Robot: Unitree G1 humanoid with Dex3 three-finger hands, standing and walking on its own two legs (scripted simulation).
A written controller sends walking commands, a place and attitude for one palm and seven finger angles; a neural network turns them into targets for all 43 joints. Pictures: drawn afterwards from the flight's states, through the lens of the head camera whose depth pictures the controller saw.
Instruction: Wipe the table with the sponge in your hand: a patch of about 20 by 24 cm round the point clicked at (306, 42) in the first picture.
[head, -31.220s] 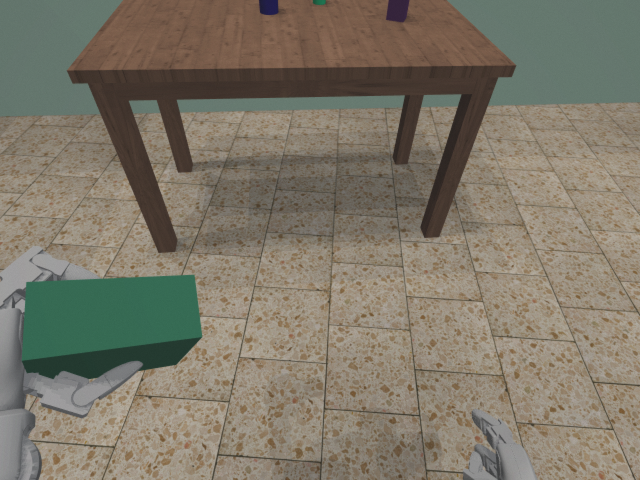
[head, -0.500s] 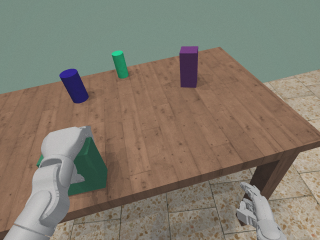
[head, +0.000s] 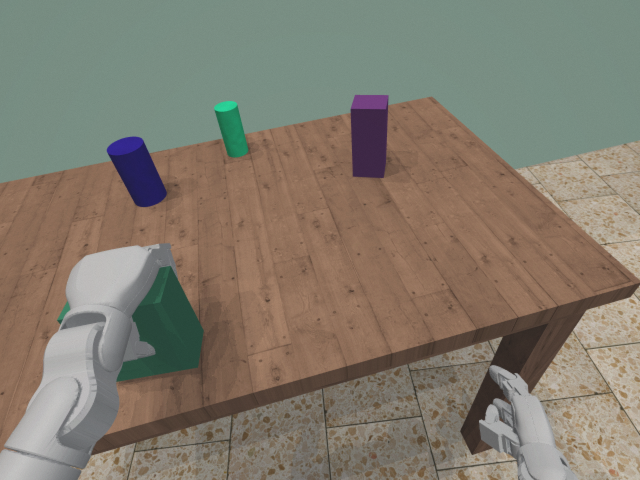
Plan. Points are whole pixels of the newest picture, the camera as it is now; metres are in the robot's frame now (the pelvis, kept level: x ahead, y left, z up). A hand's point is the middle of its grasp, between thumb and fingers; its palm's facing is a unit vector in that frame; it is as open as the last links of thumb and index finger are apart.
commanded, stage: move the sponge above the wiping area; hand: left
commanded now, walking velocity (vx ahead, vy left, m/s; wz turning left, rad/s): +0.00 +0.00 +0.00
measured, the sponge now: (147, 336) +0.25 +0.28 +0.06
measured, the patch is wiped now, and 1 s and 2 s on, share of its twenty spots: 0.05 0.05 0.05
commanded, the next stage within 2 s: lower the sponge onto the table in 1.40 s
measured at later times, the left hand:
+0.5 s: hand (127, 292) +0.26 +0.28 +0.14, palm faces +0.12 -0.05 -0.99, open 10.3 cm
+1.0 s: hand (107, 276) +0.26 +0.30 +0.16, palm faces +0.19 -0.04 -0.98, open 10.3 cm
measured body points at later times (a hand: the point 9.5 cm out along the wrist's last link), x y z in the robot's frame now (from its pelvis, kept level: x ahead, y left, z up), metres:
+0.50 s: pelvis -0.01 +0.01 +0.00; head -0.03 -0.03 +0.45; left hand +0.24 +0.28 +0.19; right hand +0.25 -0.18 -0.08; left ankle +0.00 +0.12 -0.74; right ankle +0.02 -0.08 -0.74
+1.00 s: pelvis -0.01 +0.01 +0.00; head -0.04 -0.04 +0.45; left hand +0.25 +0.29 +0.21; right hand +0.24 -0.18 -0.07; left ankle +0.00 +0.12 -0.74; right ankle +0.02 -0.08 -0.74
